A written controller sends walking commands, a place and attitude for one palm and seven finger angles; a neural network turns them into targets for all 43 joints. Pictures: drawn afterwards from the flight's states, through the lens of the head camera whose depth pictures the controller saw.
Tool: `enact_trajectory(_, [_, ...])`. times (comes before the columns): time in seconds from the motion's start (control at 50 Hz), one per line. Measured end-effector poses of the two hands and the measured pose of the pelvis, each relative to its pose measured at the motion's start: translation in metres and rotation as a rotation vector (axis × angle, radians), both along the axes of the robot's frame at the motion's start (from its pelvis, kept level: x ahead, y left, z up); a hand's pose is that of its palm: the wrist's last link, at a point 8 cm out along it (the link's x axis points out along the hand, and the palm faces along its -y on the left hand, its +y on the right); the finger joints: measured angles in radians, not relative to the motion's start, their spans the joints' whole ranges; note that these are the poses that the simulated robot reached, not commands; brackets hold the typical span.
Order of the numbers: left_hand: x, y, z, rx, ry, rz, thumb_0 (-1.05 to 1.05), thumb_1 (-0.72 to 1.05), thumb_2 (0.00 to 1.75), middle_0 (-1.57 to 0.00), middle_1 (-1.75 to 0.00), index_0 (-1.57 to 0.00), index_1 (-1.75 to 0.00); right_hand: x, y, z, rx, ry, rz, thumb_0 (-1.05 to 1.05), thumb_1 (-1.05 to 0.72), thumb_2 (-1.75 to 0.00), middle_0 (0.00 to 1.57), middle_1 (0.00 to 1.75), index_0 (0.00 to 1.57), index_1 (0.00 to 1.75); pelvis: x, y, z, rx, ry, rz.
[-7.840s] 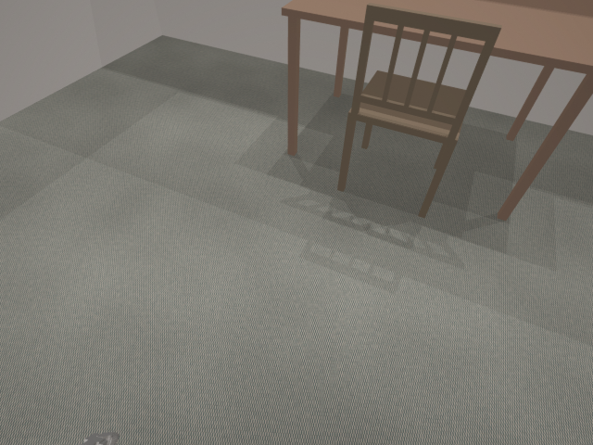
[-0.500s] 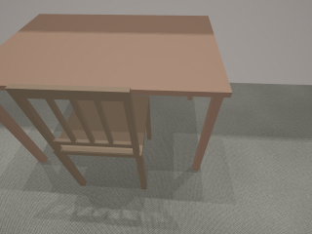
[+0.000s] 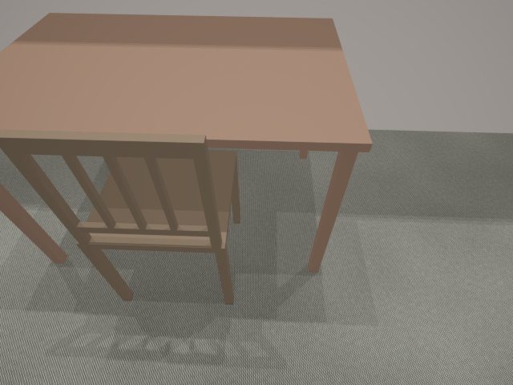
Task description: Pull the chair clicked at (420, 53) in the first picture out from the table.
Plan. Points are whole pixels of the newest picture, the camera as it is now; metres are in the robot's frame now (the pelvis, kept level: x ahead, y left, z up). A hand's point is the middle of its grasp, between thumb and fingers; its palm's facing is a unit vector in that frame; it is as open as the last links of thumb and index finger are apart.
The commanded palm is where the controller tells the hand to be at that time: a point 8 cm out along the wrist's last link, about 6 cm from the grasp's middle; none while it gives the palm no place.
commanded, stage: look again from close up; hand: left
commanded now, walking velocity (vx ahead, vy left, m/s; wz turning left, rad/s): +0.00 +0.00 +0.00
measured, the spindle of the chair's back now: (127, 194) +0.54 +0.34 -0.11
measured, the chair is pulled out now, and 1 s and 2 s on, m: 0.00 0.00 0.00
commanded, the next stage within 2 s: shuffle to correct the standing spot in 0.74 s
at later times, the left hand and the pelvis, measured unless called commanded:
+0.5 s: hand out of the picture +0.03 +0.20 -0.18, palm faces +0.01 -0.98 -0.19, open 7.4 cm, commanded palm none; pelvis +0.02 +0.02 +0.00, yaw -1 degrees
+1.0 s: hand out of the picture +0.01 +0.18 -0.18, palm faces +0.00 -0.99 -0.17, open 7.4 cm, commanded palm none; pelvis +0.03 +0.02 +0.00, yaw -1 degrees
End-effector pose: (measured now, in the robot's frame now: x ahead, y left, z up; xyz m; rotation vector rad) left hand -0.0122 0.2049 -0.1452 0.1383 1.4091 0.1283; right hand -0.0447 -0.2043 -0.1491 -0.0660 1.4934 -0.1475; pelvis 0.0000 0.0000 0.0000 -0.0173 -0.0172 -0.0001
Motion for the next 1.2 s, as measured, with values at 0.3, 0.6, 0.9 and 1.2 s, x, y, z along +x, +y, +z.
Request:
enact_trajectory(0.3, [0.034, 0.037, -0.001, 0.027, -0.090, 0.001, 0.00, 0.91, 0.90, -0.20, -0.30, -0.20, -0.30, 0.067, 0.000, 0.003, -0.061, -0.168, 0.064, 0.02, -0.93, -0.90, 0.20, 0.30, 0.20, 0.29, 0.013, 0.020, -0.004, 0.016, -0.005, -0.005])
enact_trajectory(0.6, [0.028, 0.040, -0.003, 0.009, -0.038, -0.005, 0.00, 0.91, 0.90, -0.20, -0.30, -0.20, -0.30, 0.087, -0.002, 0.011, -0.084, -0.190, 0.073, 0.01, -0.92, -0.90, 0.20, 0.30, 0.20, 0.29, 0.019, 0.023, 0.000, 0.019, -0.001, -0.016])
enact_trajectory(0.9, [0.018, 0.033, -0.003, 0.000, 0.004, -0.003, 0.00, 0.91, 0.90, -0.20, -0.30, -0.20, -0.30, 0.068, 0.002, 0.009, -0.067, -0.121, 0.053, 0.01, -0.91, -0.90, 0.20, 0.30, 0.20, 0.29, 0.021, 0.021, 0.001, 0.021, 0.002, -0.018])
enact_trajectory(1.2, [0.027, 0.000, -0.006, 0.002, 0.041, 0.037, 0.00, 0.91, 0.90, -0.20, -0.30, -0.20, -0.30, 0.069, -0.024, -0.005, -0.042, -0.039, 0.015, 0.01, -0.91, -0.90, 0.20, 0.30, 0.20, 0.29, 0.055, -0.012, -0.009, 0.016, 0.034, -0.007])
